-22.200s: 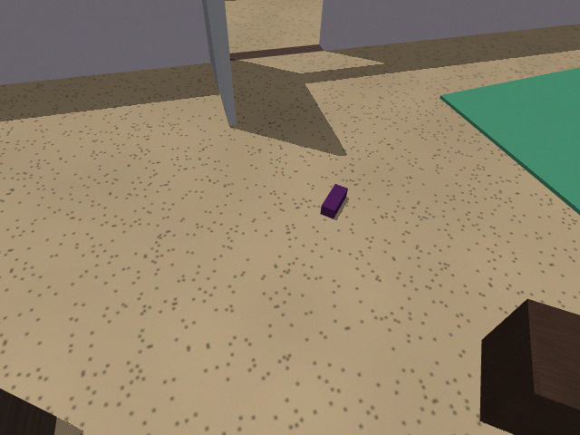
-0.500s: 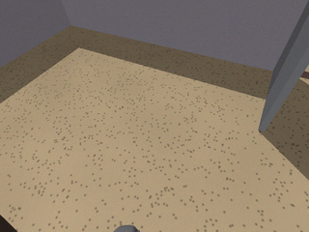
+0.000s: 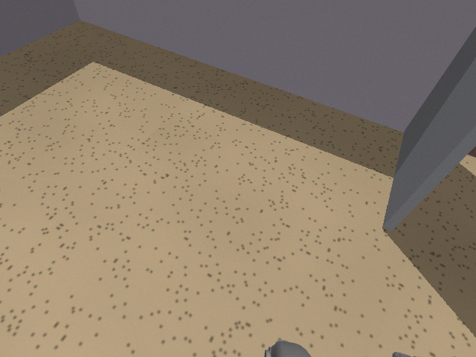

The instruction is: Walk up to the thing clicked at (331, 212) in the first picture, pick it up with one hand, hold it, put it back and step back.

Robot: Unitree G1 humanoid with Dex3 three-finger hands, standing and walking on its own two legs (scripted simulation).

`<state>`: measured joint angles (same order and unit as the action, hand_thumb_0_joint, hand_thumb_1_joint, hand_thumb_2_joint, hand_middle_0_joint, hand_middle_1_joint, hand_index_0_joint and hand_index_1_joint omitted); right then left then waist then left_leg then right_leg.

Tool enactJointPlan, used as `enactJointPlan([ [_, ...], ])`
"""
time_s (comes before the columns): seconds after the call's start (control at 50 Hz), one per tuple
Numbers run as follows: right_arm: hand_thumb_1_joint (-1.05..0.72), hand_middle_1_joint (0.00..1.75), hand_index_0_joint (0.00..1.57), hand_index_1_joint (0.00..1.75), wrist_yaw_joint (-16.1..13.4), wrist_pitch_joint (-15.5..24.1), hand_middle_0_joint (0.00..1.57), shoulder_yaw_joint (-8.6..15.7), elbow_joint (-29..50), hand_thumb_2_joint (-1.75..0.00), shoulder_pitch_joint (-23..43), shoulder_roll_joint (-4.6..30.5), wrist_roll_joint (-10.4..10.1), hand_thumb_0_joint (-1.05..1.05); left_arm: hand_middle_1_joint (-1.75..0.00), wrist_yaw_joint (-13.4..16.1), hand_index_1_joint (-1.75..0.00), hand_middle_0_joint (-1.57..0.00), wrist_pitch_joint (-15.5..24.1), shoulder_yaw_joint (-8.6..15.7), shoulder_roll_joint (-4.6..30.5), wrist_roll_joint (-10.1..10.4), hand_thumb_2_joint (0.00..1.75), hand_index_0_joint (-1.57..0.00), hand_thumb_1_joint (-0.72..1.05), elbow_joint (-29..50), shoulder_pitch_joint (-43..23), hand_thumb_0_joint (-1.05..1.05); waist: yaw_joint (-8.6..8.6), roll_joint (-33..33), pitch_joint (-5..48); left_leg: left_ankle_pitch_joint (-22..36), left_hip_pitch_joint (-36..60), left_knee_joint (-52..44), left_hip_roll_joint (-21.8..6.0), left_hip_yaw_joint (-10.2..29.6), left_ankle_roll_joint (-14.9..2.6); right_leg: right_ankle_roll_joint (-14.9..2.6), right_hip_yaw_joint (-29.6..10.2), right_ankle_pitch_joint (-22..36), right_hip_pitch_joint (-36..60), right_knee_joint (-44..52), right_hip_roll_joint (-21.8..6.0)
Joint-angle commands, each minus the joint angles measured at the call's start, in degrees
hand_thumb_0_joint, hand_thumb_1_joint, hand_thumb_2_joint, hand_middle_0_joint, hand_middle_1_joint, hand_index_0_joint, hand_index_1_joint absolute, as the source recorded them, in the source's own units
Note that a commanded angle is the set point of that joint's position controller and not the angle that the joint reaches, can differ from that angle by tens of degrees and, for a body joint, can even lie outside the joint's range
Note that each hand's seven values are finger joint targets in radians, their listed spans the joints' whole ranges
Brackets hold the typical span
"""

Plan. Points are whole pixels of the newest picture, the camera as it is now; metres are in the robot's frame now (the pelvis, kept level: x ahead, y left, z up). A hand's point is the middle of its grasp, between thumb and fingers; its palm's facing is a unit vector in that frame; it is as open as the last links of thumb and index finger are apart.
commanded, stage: walk up
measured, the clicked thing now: out of the picture -0.03 -0.76 -0.74
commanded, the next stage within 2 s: stand in 0.86 s
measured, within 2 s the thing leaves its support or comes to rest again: neither
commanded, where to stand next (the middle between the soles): +0.10 +0.01 m, yaw +0 degrees
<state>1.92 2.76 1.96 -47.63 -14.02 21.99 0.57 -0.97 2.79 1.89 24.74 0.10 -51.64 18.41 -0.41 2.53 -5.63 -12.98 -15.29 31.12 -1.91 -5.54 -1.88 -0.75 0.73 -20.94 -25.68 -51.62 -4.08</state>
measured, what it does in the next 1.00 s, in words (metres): steps on the spot: right foot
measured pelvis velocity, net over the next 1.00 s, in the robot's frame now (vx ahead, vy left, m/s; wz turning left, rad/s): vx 0.06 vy -0.01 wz -0.01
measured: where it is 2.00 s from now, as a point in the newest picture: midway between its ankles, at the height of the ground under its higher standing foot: outside the picture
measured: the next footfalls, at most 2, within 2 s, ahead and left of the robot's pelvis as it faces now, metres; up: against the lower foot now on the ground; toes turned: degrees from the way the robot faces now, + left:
right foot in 0.12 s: +0.14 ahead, -0.14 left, +0.00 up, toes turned -3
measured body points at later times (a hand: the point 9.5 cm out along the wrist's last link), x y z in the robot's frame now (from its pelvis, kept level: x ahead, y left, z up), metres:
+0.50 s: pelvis +0.04 -0.01 +0.01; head +0.06 -0.02 +0.45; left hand +0.16 +0.28 -0.11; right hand +0.11 -0.31 -0.13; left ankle +0.04 +0.11 -0.73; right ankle +0.10 -0.14 -0.73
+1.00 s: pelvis +0.06 -0.01 +0.02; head +0.07 -0.02 +0.46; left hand +0.12 +0.29 -0.12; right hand +0.14 -0.31 -0.12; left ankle +0.04 +0.11 -0.73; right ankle +0.10 -0.14 -0.73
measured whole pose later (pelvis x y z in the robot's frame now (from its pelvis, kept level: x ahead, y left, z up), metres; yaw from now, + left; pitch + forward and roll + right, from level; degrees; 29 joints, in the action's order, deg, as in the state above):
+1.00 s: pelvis +0.06 -0.01 +0.02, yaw -1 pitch -2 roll +0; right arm 0.6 0.2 0.1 -66.2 -4.6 19.7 0.6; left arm -0.4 0.6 0.1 20.3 -0.4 -67.9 5.5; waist -0.4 0.0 -2.7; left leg -11.3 -5.4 18.5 -1.1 -3.7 0.4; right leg 0.6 2.1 -6.7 -10.5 -19.0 -1.9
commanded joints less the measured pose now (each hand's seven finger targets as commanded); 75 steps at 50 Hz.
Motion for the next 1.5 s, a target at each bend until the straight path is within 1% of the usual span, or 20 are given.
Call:
enactJointPlan([
  [0.0, -0.9, 0.3, 0.2, 0.3, -1.4, 0.6, 0.2, 3.8, 2.9, -0.9, 1.4, 14.3, -0.1, 0.0, -0.3, 1.4, -0.3, -0.2, 0.3, 2.8, 7.9, -0.1, 0.9, -0.2, 0.9, 0.9, 2.7, 0.0, -0.05, -12.3, 4.2, 27.0, -2.4, -6.0, -13.8, 8.6, -10.5, 0.72, 1.7, 5.2, 6.3, 7.2, 0.6],
  [0.04, -0.9, 0.3, 0.2, 0.3, -1.6, -0.2, 0.2, 3.5, 2.8, -0.9, 3.0, 14.0, -0.7, 0.0, -0.3, 1.7, -0.3, -0.2, 0.3, 2.8, 7.9, 0.0, 0.9, -0.2, 0.9, 0.0, 2.7, 0.0, -0.72, -10.5, 6.6, 25.8, -2.1, -1.5, -12.4, 7.9, -9.13, 0.19, 2.1, 9.4, 10.4, 12.3, 2.1],
  [0.08, -0.9, 0.3, 0.2, 0.3, -1.6, -1.0, 0.2, 2.5, 2.5, -0.9, 5.3, 11.8, -1.5, 0.0, -0.3, 1.9, -0.3, -0.2, 0.6, 3.0, 9.0, -0.4, 0.9, -0.2, 0.9, -0.7, 2.1, 0.0, -2.23, -7.6, 7.9, 12.4, -4.8, 3.1, -9.7, 6.9, -5.01, -1.42, 0.7, 15.5, 15.9, 20.1, 1.9],
  [0.1, -0.9, 0.3, 0.2, 0.3, -1.6, -1.3, 0.2, 1.7, 2.1, -0.9, 4.1, 9.4, -1.8, 0.0, -0.3, 2.1, -0.3, -0.2, 0.9, 3.4, 11.1, -0.8, 0.9, -0.2, 0.9, -0.4, 0.3, 0.0, -1.6, -1.4, 8.2, 4.4, -7.6, 6.6, -7.4, 5.7, -2.31, -3.1, -6.6, 20.2, 17.5, 23.6, -3.4],
  [0.12, -0.9, 0.3, 0.2, 0.3, -1.7, -1.8, 0.2, 1.0, 1.3, -0.9, 1.6, 7.4, -1.8, 0.0, -0.3, 2.1, -0.3, -0.2, 1.4, 3.6, 13.9, -1.0, 0.9, -0.2, 0.9, 0.9, -3.5, 0.0, 0.89, 5.2, 7.0, -7.2, -7.4, 11.0, -2.5, 3.0, 0.26, -6.46, -19.2, 20.4, 13.5, 29.1, -12.4],
  [0.14, -0.9, 0.3, 0.2, 0.3, -2.2, -2.5, 0.2, 1.7, -0.6, -0.9, 1.8, 9.6, -1.8, 0.0, -0.3, 2.1, -0.3, -0.2, 1.1, 3.1, 15.2, -0.3, 0.9, -0.2, 0.9, 0.9, -7.0, 0.0, 0.75, 7.2, 7.1, -16.8, -2.3, 13.2, 0.3, 4.0, -0.05, -12.17, -22.7, 18.9, 7.3, 30.4, -15.9],
  [0.16, -0.9, 0.3, 0.2, 0.3, -2.3, -2.6, 0.2, 2.0, -2.2, -0.9, 1.6, 10.8, -1.5, 0.0, -0.3, 2.0, -0.3, -0.2, 0.8, 2.7, 14.3, -0.5, 0.9, -0.2, 0.9, 0.9, -8.7, 0.0, 1.12, 6.7, 6.2, -17.2, 0.4, 12.3, -0.6, 5.0, -0.12, -11.96, -21.7, 17.7, 4.5, 29.1, -14.7],
  [0.18, -0.9, 0.3, 0.2, 0.3, -2.1, -2.6, 0.2, 1.9, -3.2, -0.9, 2.1, 10.7, -1.7, 0.0, -0.3, 2.1, -0.3, -0.2, 0.6, 2.3, 13.3, -0.5, 0.9, -0.2, 0.9, 0.2, -9.5, 0.0, 1.12, 6.8, 5.9, -15.3, 0.8, 9.9, -0.6, 5.3, -0.32, -10.02, -17.9, 15.7, 4.2, 29.1, -12.2],
  [0.22, -0.9, 0.3, 0.2, 0.3, -1.9, -2.1, 0.2, 1.9, -5.9, -0.9, 1.0, 11.0, -1.8, 0.0, -0.3, 2.1, -0.3, -0.2, 0.1, 1.7, 11.5, -0.4, 0.9, -0.2, 0.9, -0.6, -11.9, 0.0, 2.15, 6.3, 7.8, -3.2, 4.1, 0.0, -2.6, 6.5, -0.44, -5.17, -11.8, 14.0, 6.4, 26.6, -8.4],
  [0.26, -0.9, 0.3, 0.2, 0.3, -1.8, -1.6, 0.2, 1.9, -6.4, -0.9, 4.6, 12.9, -0.7, 0.0, -0.3, 1.7, -0.3, -0.2, -0.3, 0.8, 9.2, -0.1, 0.9, -0.2, 0.9, -1.6, -11.1, 0.0, 0.41, 1.6, 9.6, -3.1, 5.0, -5.5, -6.4, 11.8, -1.64, -2.19, -8.6, 9.6, 6.8, 25.3, -5.0],
  [0.28, -0.9, 0.3, 0.2, 0.3, -1.5, -1.4, 0.2, 1.5, -6.8, -0.9, 7.3, 12.8, -1.0, 0.0, -0.3, 1.7, -0.3, -0.2, -0.3, 0.7, 9.0, 0.0, 0.9, -0.2, 0.9, -2.7, -11.1, 0.0, -0.63, 1.1, 8.9, -4.4, 2.6, -5.6, -6.6, 11.5, -1.94, -1.6, -7.2, 7.3, 9.4, 26.4, -3.6],
  [0.38, -0.9, 0.3, 0.2, 0.3, -1.5, -1.1, 0.2, 0.3, -11.0, -0.9, 8.5, 10.9, -0.8, 0.0, -0.3, 1.6, -0.3, -0.2, 0.0, 0.7, 9.0, 0.3, 0.9, -0.2, 0.9, -5.8, -14.6, 0.0, -0.29, -0.7, 8.2, 3.3, 4.6, -8.3, -4.9, 8.3, -0.41, -1.94, -7.7, 16.8, 13.5, 28.2, -5.1],
  [0.62, -0.9, 0.3, 0.2, 0.3, -1.7, -1.0, 0.2, 0.3, -15.5, -0.9, 11.9, 11.1, -0.2, 0.0, -0.3, 1.1, -0.3, -0.2, -0.8, 0.4, 7.6, 0.1, 0.9, -0.2, 0.9, -10.4, -19.1, 0.0, -0.15, -3.2, 7.6, 3.2, 5.8, -15.8, -6.3, 8.1, 0.22, -0.46, -5.4, 18.0, 19.0, 33.1, -3.8],
  [0.72, -0.9, 0.3, 0.2, 0.3, -1.7, -1.3, 0.2, 0.5, -15.8, -0.9, 12.6, 11.1, -0.2, 0.0, -0.3, 1.0, -0.3, -0.2, -1.0, 0.4, 7.4, -0.1, 0.9, -0.2, 0.9, -11.7, -18.7, 0.0, -0.14, -3.5, 6.1, -0.5, 6.2, -17.0, -6.6, 8.4, 0.04, -0.05, -5.1, 13.3, 17.8, 34.8, -3.2],
  [0.82, -0.9, 0.3, 0.2, 0.3, -1.6, -1.3, 0.2, 0.6, -15.7, -0.9, 12.6, 11.2, -0.3, 0.0, -0.3, 1.0, -0.3, -0.2, -0.9, 0.4, 7.5, -0.2, 0.9, -0.2, 0.9, -12.1, -18.5, 0.0, 0.11, -3.3, 6.9, 1.5, 7.9, -16.5, -6.3, 7.8, 0.05, 0.13, -5.1, 14.9, 17.5, 35.3, -3.5],
  [0.86, -0.9, 0.3, 0.2, 0.3, -1.8, -1.3, 0.2, 0.5, -15.3, -0.9, 12.7, 10.3, 0.1, 0.0, -0.3, 1.1, -0.3, -0.2, -1.0, 0.1, 7.5, -0.7, 0.9, -0.2, 0.9, -12.0, -18.7, 0.0, 1.01, -2.8, 7.0, -0.4, 7.5, -17.6, -6.6, 8.8, 1.09, -0.03, -5.9, 11.7, 16.9, 35.6, -3.5],
  [1.06, -0.9, 0.3, 0.2, 0.3, -2.0, -0.9, 0.2, 0.6, -15.3, -0.9, 12.0, 10.1, -0.1, 0.0, -0.3, 1.3, -0.3, -0.2, -0.6, -0.1, 7.2, -0.4, 0.9, -0.2, 0.9, -12.0, -16.3, 0.0, 0.92, -2.2, 8.6, 9.4, 10.2, -16.8, -6.8, 8.2, 1.22, -0.03, -5.2, 21.5, 19.1, 34.9, -4.2],
  [1.3, -0.9, 0.3, 0.2, 0.3, -2.0, -1.2, 0.2, 0.6, -15.1, -0.9, 11.9, 9.3, 0.0, 0.0, -0.3, 1.6, -0.3, -0.2, -0.6, 0.1, 7.4, -0.5, 0.9, -0.2, 0.9, -11.5, -16.0, 0.0, 0.78, -1.9, 7.8, 8.9, 10.2, -17.1, -6.7, 7.9, 1.6, 0.17, -4.7, 19.7, 19.0, 35.4, -4.1],
  [1.38, -0.9, 0.3, 0.2, 0.3, -2.2, -0.9, 0.2, 0.6, -15.2, -0.9, 11.9, 9.8, 0.0, 0.0, -0.3, 1.5, -0.3, -0.2, -0.6, 0.3, 7.3, -0.4, 0.9, -0.2, 0.9, -11.1, -16.0, 0.0, 0.63, -3.9, 9.4, 12.2, 10.4, -16.7, -6.9, 7.7, 1.96, -0.17, -4.7, 25.4, 21.1, 34.5, -4.5],
  [1.48, -0.9, 0.3, 0.2, 0.3, -2.2, -1.0, 0.2, 0.5, -15.2, -0.9, 11.9, 9.8, -0.1, 0.0, -0.3, 1.5, -0.3, -0.2, -0.7, 0.2, 6.9, -0.5, 0.9, -0.2, 0.9, -11.1, -16.3, 0.0, 0.65, -3.1, 8.7, 11.0, 11.0, -16.9, -7.2, 7.6, 1.94, -0.03, -4.5, 23.9, 20.5, 35.0, -4.3],
])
